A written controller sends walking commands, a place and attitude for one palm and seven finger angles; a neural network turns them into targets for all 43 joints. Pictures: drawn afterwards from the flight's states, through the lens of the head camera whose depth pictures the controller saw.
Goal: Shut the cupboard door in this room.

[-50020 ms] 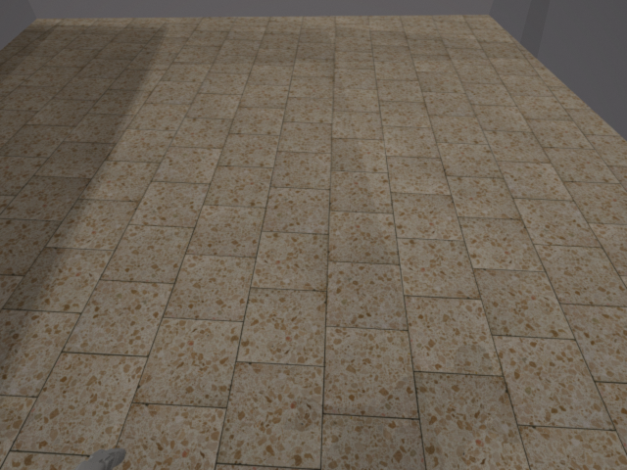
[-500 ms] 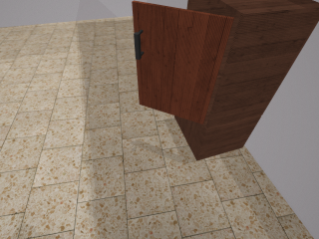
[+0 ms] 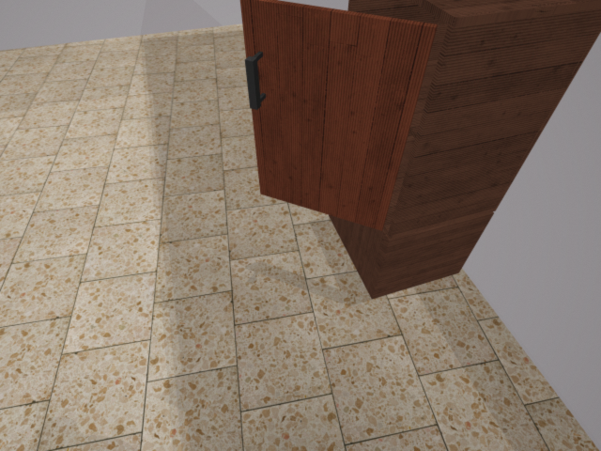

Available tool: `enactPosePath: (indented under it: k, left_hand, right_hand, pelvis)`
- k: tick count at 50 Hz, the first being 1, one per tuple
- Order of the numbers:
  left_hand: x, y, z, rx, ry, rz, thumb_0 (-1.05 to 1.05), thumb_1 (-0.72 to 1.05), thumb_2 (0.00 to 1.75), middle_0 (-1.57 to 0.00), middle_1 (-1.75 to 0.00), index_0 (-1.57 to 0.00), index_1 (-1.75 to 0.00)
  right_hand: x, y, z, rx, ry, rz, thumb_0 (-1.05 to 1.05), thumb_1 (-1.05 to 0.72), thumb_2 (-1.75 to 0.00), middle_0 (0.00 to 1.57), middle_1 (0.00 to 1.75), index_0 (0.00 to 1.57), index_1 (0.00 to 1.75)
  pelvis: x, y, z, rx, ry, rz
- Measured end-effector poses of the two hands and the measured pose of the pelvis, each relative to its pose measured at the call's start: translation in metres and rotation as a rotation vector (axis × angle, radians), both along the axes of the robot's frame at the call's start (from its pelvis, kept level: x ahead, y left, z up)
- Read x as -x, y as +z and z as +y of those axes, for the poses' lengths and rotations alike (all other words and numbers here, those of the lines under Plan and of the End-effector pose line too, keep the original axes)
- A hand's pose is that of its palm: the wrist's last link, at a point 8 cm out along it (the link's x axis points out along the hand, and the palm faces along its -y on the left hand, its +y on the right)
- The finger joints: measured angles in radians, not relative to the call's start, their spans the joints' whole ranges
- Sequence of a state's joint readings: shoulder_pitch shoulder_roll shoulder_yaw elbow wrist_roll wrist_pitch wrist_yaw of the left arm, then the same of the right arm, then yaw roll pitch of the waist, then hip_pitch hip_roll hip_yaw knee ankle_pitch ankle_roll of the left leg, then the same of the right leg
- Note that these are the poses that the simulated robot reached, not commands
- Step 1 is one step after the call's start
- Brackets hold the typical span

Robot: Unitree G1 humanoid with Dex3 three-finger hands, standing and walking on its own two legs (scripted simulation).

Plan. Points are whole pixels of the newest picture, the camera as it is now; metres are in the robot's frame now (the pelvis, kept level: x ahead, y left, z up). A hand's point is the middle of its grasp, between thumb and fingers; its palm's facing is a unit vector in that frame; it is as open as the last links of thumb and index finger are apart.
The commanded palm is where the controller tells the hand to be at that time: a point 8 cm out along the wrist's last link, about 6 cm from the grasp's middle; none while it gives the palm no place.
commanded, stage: look to check the result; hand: left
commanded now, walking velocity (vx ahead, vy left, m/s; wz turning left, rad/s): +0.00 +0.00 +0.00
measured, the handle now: (257, 80) +0.91 +0.16 +0.04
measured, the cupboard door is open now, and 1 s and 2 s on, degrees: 49 49 49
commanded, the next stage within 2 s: walk to a spot facing it in 0.10 s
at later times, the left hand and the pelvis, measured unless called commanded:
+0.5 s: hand out of the picture +0.01 +0.18 -0.19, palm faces +0.17 -0.97 -0.20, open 7.4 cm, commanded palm none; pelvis +0.00 +0.00 -0.02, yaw +8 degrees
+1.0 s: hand out of the picture -0.01 +0.18 -0.15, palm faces +0.42 -0.85 -0.33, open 7.4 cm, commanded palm none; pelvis -0.01 -0.06 -0.01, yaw +26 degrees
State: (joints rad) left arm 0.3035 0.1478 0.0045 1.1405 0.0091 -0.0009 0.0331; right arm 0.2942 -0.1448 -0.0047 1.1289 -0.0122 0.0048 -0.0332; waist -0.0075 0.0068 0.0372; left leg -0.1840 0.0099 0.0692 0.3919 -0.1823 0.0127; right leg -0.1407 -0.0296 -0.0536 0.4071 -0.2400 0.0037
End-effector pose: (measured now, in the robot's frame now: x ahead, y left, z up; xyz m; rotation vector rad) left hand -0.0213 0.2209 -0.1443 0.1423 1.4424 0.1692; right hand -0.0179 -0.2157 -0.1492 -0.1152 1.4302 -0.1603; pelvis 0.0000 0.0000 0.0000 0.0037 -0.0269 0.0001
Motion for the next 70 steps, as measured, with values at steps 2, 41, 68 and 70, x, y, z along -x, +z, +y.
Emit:
enactPosePath:
  k: [2,41,68,70]
  left_hand:
    - [-0.003,0.0,-0.001,0.002,-0.002,-0.006,0.0,0.91,0.9,-0.2,-0.3,-0.2,-0.3]
    - [-0.035,0.018,0.041,-0.13,0.232,-0.275,0.0,0.91,0.9,-0.2,-0.3,-0.2,-0.3]
    - [0.15,-0.011,-0.042,-0.125,0.703,-0.066,0.01,0.9,0.9,-0.2,-0.3,-0.2,-0.3]
    - [0.149,-0.005,-0.041,-0.131,0.724,-0.084,0.01,0.9,0.9,-0.2,-0.3,-0.2,-0.3]
  right_hand:
    - [-0.003,0.0,-0.002,0.002,0.001,-0.005,0.01,-0.91,-0.9,0.2,0.3,0.2,0.3]
    - [-0.111,0.012,-0.035,0.076,0.333,-0.105,0.01,-0.9,-0.9,0.21,0.3,0.21,0.3]
    - [-0.247,0.012,0.05,-0.002,0.838,-0.292,0.01,-0.91,-0.9,0.2,0.3,0.2,0.3]
    - [-0.245,0.014,0.054,-0.012,0.859,-0.286,0.01,-0.91,-0.9,0.2,0.3,0.21,0.3]
  pelvis:
    - [-0.001,0.0,-0.001,0.0,0.0,0.0]
    - [0.012,-0.004,-0.02,0.039,0.335,0.054]
    - [0.017,-0.02,-0.045,-0.002,0.724,0.035]
    - [0.015,-0.016,-0.045,0.004,0.745,0.031]
